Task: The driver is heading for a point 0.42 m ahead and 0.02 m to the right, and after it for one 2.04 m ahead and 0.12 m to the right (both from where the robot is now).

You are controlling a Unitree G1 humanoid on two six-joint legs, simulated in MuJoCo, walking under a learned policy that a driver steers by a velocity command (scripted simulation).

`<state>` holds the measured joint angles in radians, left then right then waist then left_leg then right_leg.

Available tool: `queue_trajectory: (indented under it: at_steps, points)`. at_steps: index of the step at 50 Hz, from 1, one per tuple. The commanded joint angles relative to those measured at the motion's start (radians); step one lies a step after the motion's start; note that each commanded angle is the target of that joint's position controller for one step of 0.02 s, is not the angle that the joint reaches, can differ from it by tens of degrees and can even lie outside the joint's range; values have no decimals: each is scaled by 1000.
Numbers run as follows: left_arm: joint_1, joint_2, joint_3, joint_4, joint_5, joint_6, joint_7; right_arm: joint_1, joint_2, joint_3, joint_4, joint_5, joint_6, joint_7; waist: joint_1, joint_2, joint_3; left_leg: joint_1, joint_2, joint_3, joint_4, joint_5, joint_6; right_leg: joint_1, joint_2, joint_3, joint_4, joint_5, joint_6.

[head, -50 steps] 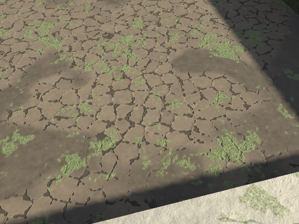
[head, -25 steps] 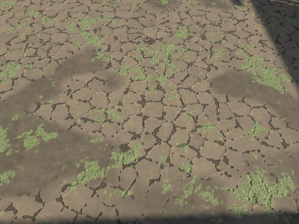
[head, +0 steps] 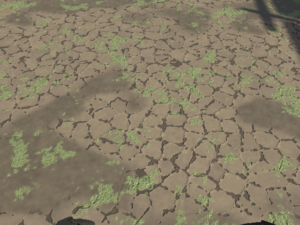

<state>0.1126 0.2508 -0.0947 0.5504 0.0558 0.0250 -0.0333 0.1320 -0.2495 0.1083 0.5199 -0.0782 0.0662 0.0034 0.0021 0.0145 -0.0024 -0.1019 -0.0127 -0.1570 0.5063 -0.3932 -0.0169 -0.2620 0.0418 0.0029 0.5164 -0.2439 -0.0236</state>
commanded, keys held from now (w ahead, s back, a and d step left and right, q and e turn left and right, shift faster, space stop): w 1.00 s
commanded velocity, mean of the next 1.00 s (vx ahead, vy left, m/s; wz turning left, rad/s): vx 0.50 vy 0.00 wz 0.01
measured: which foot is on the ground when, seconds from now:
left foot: down 0.00-1.00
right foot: down 0.00-1.00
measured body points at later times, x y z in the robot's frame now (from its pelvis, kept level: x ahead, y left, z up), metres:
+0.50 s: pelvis +0.02 +0.01 +0.00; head +0.02 +0.01 +0.45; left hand +0.25 +0.22 -0.05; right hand +0.22 -0.21 -0.06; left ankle -0.07 +0.14 -0.73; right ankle +0.02 -0.11 -0.73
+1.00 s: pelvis +0.02 +0.02 +0.01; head +0.02 +0.03 +0.46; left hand +0.25 +0.23 -0.05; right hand +0.22 -0.19 -0.06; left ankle -0.07 +0.14 -0.73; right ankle +0.02 -0.11 -0.73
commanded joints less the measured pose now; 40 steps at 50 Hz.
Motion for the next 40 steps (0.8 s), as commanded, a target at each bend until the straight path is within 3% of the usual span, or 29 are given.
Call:
queue_trajectory:
  at_steps: [1,5,19,20,23,30,31,33,34,38,39,40]
  points:
    - [-79,108,27,-103,10,-7,4,-37,-89,-19,-85,-3,-16,6,-4,5,-93,-121,32,-42,-94,260,5,232,-102,146,-50,445,-45]
    - [-99,120,26,-112,8,-10,4,-66,-101,-16,-96,8,-27,10,0,-2,-108,-103,41,-46,-110,303,9,241,-99,143,-56,399,-36]
    - [-131,129,16,-134,13,-22,6,-85,-120,-16,-118,6,-29,9,-3,0,-107,-94,50,-43,-140,351,14,224,-92,139,-57,328,-27]
    - [-123,144,19,-130,11,-19,19,-74,-112,-15,-118,5,-23,0,-12,-38,-95,-119,47,-34,-143,360,15,251,-85,137,-49,367,-39]
    - [-111,130,16,-132,10,-13,31,-70,-116,-14,-111,1,-27,-8,-7,6,-106,-129,46,-28,-155,372,11,284,-90,142,-42,382,-40]
    - [-106,129,16,-133,14,-12,35,-71,-112,-13,-107,2,-26,-10,-7,13,-103,-106,47,-29,-165,410,15,278,-85,138,-48,372,-29]
    - [-153,123,5,-159,21,-9,28,-76,-91,-8,-126,-11,-30,-6,-32,-9,-60,-109,49,-16,-140,481,15,233,-84,143,-47,470,-34]
    - [-138,112,1,-162,30,-7,27,-52,-99,-9,-115,-17,-35,-4,-31,-2,-132,-84,53,-18,-131,532,14,276,-88,140,-35,511,-35]
    - [-89,118,11,-138,22,-10,35,-50,-123,-14,-95,-3,-33,-9,-5,24,-178,-79,50,-32,-156,478,15,322,-87,135,-37,411,-23]
    - [-97,130,13,-138,16,-8,43,-71,-111,-10,-96,6,-29,-10,-2,13,-99,-97,50,-36,-187,423,21,275,-84,136,-60,336,-12]
    - [-145,121,2,-165,23,-5,36,-77,-89,-5,-116,-9,-31,-6,-27,-12,-50,-101,51,-22,-162,486,22,226,-83,140,-59,427,-17]
    - [-139,109,-1,-166,30,-4,35,-59,-91,-4,-109,-17,-33,-5,-28,-13,-95,-82,52,-22,-155,512,21,246,-85,140,-54,457,-20]
Velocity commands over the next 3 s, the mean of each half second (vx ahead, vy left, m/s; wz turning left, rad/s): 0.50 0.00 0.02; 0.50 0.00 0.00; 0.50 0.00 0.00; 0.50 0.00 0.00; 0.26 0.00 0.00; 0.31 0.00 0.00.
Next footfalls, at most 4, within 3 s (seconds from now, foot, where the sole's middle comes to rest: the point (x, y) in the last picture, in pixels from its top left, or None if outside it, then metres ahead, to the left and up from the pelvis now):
none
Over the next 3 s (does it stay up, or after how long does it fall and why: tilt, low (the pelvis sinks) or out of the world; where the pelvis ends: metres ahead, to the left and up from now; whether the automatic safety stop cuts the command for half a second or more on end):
stays up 0.03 0.03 0.01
